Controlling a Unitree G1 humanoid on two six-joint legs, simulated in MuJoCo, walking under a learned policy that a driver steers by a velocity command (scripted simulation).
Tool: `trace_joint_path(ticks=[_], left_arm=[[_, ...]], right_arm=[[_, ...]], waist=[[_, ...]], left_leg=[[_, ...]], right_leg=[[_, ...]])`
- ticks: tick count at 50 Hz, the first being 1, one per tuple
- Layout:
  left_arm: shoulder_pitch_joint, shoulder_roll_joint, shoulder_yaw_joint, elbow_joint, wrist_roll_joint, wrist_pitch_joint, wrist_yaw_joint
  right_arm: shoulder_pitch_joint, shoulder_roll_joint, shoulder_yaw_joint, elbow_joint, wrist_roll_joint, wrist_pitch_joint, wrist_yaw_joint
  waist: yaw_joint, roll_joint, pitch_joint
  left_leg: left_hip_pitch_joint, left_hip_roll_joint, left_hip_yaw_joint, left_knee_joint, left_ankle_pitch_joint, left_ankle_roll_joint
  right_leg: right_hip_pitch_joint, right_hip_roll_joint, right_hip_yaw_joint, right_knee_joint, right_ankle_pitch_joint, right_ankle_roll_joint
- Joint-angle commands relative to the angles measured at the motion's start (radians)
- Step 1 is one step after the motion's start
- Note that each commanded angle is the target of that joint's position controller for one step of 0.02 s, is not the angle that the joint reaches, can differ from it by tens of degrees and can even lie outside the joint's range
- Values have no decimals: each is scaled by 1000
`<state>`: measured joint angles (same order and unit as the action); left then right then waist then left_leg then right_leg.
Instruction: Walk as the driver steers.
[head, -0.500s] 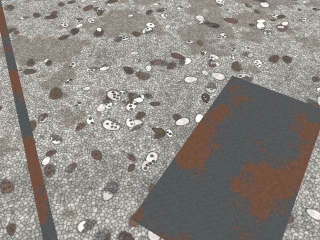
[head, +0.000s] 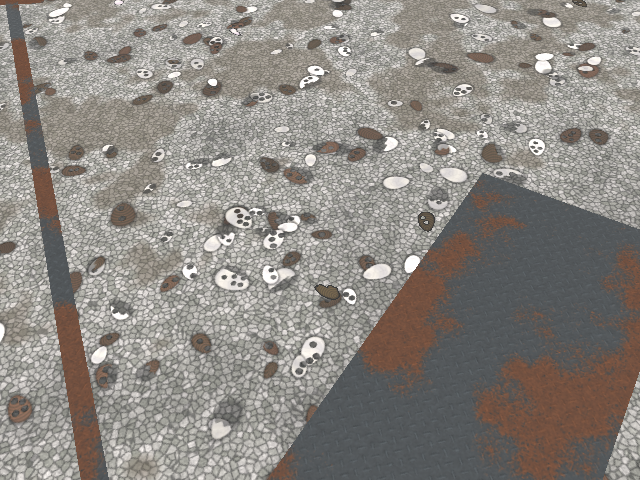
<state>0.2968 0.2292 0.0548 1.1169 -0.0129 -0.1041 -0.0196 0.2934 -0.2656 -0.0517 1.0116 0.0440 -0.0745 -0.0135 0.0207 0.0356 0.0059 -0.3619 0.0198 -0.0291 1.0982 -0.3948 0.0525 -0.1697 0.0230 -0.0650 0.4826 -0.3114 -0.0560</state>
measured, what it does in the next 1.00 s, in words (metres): walks ahead: left foot, then right foot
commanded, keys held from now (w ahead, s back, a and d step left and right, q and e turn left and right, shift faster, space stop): w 0.90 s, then w+q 0.10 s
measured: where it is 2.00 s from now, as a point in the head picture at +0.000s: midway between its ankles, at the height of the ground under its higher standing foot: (301, 270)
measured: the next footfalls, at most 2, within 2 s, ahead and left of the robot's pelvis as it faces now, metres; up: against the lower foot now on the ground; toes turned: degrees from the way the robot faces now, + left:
left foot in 0.38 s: +0.38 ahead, +0.15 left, +0.00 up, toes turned +3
right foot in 0.94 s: +0.70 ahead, -0.09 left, +0.00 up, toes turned -3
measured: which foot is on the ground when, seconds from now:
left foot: up 0.00-0.36, down 0.38-0.94, up 0.96-1.00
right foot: down 0.00-0.40, up 0.42-0.92, down 0.94-1.00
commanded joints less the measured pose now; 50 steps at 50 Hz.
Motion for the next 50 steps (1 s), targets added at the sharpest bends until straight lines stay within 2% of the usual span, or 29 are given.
trace_joint_path(ticks=[1, 2, 4, 7, 10, 13, 15, 16, 17, 18, 19, 20, 21, 22, 23, 24, 25, 27, 31, 33, 36, 41, 44, 45, 46, 47, 48, 49, 50], left_arm=[[30, 79, -9, -34, 8, -14, -5], [57, 74, -13, -29, 12, -8, -1], [101, 97, -14, -22, 13, -1, 14], [110, 130, -11, -33, 18, 9, 31], [152, 143, -6, -32, 12, 11, 37], [186, 139, 0, -20, -1, 17, 39], [174, 151, 9, -24, -3, 24, 40], [158, 165, 15, -31, -1, 28, 40], [143, 179, 21, -37, 3, 34, 40], [125, 173, 19, -44, 9, 44, 40], [118, 153, 9, -60, 17, 47, 39], [246, 16, -28, -77, 16, 31, 25], [216, 22, -30, -65, -3, -2, 16], [102, 112, -4, -109, -34, -23, 12], [31, 134, 0, -132, -42, -32, 18], [3, 132, 8, -135, -29, -29, 29], [27, 117, 15, -130, -16, -15, 36], [62, 72, 13, -124, -11, 12, 39], [-84, 93, 22, -186, 5, 27, 43], [-153, 88, 22, -211, 10, 21, 37], [-265, 68, 12, -241, 4, 12, 24], [-399, 69, -1, -295, -7, 3, -6], [-369, 106, 8, -306, -11, -6, -20], [-300, 132, 21, -291, -10, -8, -20], [-148, 174, 46, -245, -7, -10, -15], [54, 245, 70, -200, 7, -11, -5], [161, 328, 91, -172, 12, -3, -3], [156, 231, 60, -178, 12, -3, -2], [65, 183, 44, -190, 9, -6, 2]], right_arm=[[-106, -93, -28, -91, -11, -35, 11], [-105, -78, -29, -90, -13, -29, 17], [-150, -50, -25, -108, -20, -16, 23], [-284, -18, -10, -162, -22, -10, 24], [-383, -16, 0, -195, -16, -11, 35], [-442, -27, 3, -225, -11, -16, 51], [-438, -48, -3, -235, -11, -22, 61], [-400, -70, -12, -231, -12, -24, 63], [-326, -98, -27, -214, -13, -24, 60], [-166, -134, -51, -167, -12, -21, 55], [18, -178, -71, -117, -13, -15, 45], [152, -275, -93, -85, -40, -12, 41], [142, -207, -67, -78, -37, -12, 45], [37, -155, -49, -88, -29, -21, 47], [-64, -114, -35, -112, -31, -28, 48], [-130, -81, -25, -117, -41, -36, 54], [-162, -54, -17, -116, -51, -44, 58], [-150, -44, -12, -97, -51, -46, 61], [-58, -105, -21, -64, -50, -45, 29], [-19, -110, -21, -56, -47, -39, 16], [38, -121, -21, -42, -38, -34, 6], [134, -129, -28, 0, -29, -11, 2], [122, -149, -39, 2, -27, 6, -2], [99, -158, -42, -6, -28, 11, -2], [86, -139, -34, -12, -29, 17, 0], [85, -103, -16, -36, -41, 16, 2], [210, 29, 22, -43, -41, -4, 14], [166, -42, 6, -29, -19, -27, 15], [70, -121, -19, -61, 11, -39, 15]], waist=[[10, -108, 88], [9, -122, 77], [16, -107, 80], [35, -92, 113], [60, -109, 136], [55, -108, 160], [27, -112, 139], [-4, -126, 102], [-48, -149, 39], [-131, -153, -55], [-206, -129, -166], [-153, 127, -351], [-154, 178, -406], [-133, 144, -224], [-100, 65, -118], [-62, 2, -52], [-20, 21, -35], [10, 40, -21], [-8, 9, 48], [-26, 7, 54], [-63, 9, 64], [-100, 4, 96], [-58, 33, 64], [-15, 52, 16], [60, 43, -72], [132, -14, -223], [84, -263, -377], [112, -230, -399], [96, -194, -239]], left_leg=[[-399, 107, -35, 31, 160, 24], [-374, 110, -15, -6, 186, 13], [-384, 107, 17, -79, 228, -21], [-374, 91, 41, -287, 326, -51], [-301, 58, 75, -442, 421, -48], [-295, 51, 60, -523, 433, -17], [-261, 39, 59, -559, 392, 12], [-193, 17, 71, -563, 363, 29], [-81, -17, 93, -550, 334, 47], [115, -53, 117, -549, 322, 73], [408, 20, 31, -523, 301, 114], [800, 300, -461, -604, 49, 283], [797, 373, -767, -819, -68, 305], [650, 335, -636, -846, -79, 241], [478, 304, -481, -865, 13, 208], [320, 265, -358, -892, 133, 188], [222, 225, -267, -916, 201, 167], [132, 192, -190, -959, 239, 173], [137, 194, -136, -1016, 293, 194], [176, 181, -101, -1015, 332, 177], [203, 156, -42, -1016, 354, 150], [378, 212, -35, -952, 397, 145], [463, 249, -42, -860, 578, 121], [465, 238, -27, -778, 757, 108], [416, 188, -1, -601, 874, 85], [216, 131, 31, -317, 699, 52], [-214, -58, 62, 76, 125, -26], [-319, -59, -110, 211, -174, -7], [-395, -4, -113, 252, -111, 11]], right_leg=[[214, -272, 354, -333, 93, -119], [207, -250, 299, -337, 177, -112], [201, -239, 239, -351, 307, -126], [150, -227, 180, -382, 349, -130], [121, -221, 134, -410, 331, -125], [191, -259, 117, -395, 365, -120], [259, -284, 102, -339, 478, -105], [282, -290, 94, -284, 629, -94], [294, -287, 82, -190, 819, -83], [259, -252, 52, -5, 942, -60], [75, -209, 34, 250, 805, -30], [-326, -29, 21, 681, 289, 39], [-450, 37, 182, 865, -233, 27], [-549, -27, 195, 932, -195, 2], [-539, -85, 164, 899, -99, -13], [-489, -130, 145, 831, -20, -14], [-413, -166, 151, 771, 29, -16], [-349, -183, 144, 707, 47, -10], [-496, -200, 129, 509, 199, 35], [-529, -190, 120, 377, 316, 47], [-487, -149, 78, 194, 438, 51], [-520, -119, 71, 55, 387, 33], [-444, -90, 57, 14, 268, -5], [-331, -56, 29, 6, 239, -24], [-115, -27, 10, -14, 251, -52], [216, -162, 155, 29, 256, -113], [605, -422, 623, -49, 66, -268], [594, -439, 775, -164, -6, -253], [458, -409, 602, -181, 10, -192]])
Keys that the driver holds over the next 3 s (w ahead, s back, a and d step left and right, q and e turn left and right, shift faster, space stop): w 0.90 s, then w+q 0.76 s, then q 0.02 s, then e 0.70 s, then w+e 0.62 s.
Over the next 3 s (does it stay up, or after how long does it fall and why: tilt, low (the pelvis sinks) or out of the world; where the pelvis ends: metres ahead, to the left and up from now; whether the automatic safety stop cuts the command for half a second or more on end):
stays up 1.29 0.12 0.00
